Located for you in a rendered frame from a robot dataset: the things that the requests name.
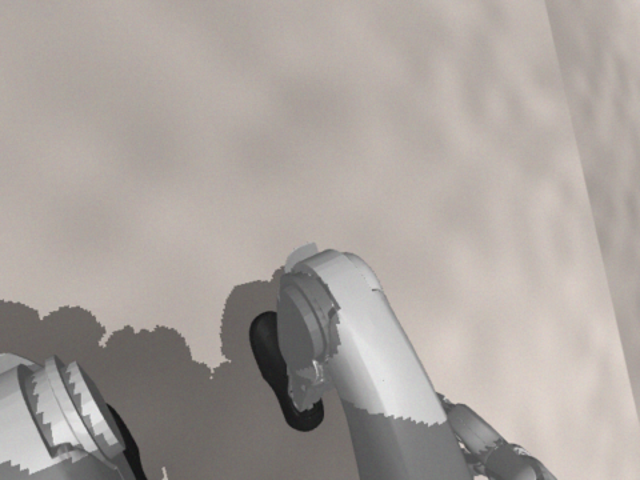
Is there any right robot hand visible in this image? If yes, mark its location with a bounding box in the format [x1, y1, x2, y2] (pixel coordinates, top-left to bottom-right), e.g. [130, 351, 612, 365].
[436, 392, 509, 480]

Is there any right robot foot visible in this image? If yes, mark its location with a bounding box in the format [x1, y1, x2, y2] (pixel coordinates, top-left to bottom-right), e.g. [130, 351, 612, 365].
[249, 311, 324, 432]

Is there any right robot arm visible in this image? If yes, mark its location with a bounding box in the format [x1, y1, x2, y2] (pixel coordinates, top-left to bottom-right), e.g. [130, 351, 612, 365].
[484, 444, 557, 480]

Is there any left robot foot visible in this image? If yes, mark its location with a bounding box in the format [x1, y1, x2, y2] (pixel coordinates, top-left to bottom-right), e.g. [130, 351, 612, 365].
[106, 403, 147, 480]

